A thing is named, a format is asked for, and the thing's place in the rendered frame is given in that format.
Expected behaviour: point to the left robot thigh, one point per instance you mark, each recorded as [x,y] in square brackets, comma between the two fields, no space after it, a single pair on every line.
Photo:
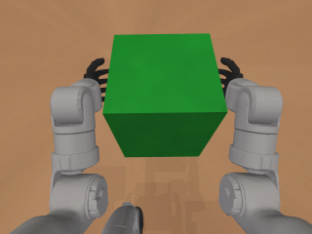
[124,220]

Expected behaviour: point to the left robot forearm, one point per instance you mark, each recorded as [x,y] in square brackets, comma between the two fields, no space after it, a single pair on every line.
[73,118]

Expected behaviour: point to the right robot forearm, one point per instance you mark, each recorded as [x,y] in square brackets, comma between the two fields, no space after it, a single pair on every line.
[258,112]

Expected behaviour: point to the right robot hand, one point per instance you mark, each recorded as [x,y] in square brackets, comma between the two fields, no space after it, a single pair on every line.
[228,74]

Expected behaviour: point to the robot right upper arm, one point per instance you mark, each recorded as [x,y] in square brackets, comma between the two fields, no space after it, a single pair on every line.
[253,201]

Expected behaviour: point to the carton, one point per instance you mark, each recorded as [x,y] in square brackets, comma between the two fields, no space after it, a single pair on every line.
[163,95]

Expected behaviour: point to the robot left upper arm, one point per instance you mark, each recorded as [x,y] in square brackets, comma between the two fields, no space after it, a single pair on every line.
[76,201]

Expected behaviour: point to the left robot hand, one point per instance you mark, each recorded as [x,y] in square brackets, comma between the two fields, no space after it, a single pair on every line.
[91,73]

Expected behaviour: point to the robot left shin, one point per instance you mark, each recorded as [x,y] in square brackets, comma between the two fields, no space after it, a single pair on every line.
[130,204]

